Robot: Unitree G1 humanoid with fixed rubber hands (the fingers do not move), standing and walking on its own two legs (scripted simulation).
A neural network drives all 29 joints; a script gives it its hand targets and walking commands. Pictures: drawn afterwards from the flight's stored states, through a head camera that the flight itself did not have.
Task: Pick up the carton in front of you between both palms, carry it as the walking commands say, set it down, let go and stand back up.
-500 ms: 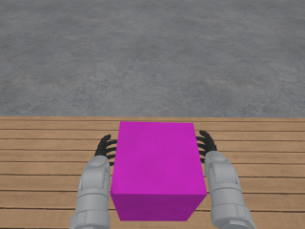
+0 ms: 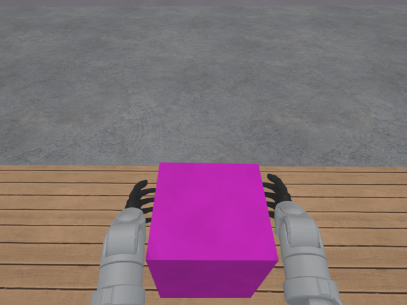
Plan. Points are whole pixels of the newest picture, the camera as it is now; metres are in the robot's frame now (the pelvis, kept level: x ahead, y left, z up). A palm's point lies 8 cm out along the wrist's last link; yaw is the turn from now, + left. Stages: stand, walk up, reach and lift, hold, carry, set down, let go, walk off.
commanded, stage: hold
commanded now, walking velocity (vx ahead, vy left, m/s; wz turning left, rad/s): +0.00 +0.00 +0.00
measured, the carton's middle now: (207, 233) +0.28 +0.00 -0.02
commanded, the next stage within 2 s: carry in 1.12 s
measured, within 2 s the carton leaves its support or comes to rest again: neither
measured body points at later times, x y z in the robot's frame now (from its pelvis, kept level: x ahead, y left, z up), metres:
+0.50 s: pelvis -0.01 +0.00 +0.00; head -0.06 +0.00 +0.45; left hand +0.29 +0.15 +0.04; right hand +0.30 -0.15 +0.05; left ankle +0.01 +0.13 -0.75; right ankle +0.01 -0.13 -0.75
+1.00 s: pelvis +0.00 +0.00 +0.00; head -0.05 +0.00 +0.45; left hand +0.30 +0.15 +0.04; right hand +0.30 -0.15 +0.05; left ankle +0.01 +0.13 -0.75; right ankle +0.01 -0.13 -0.75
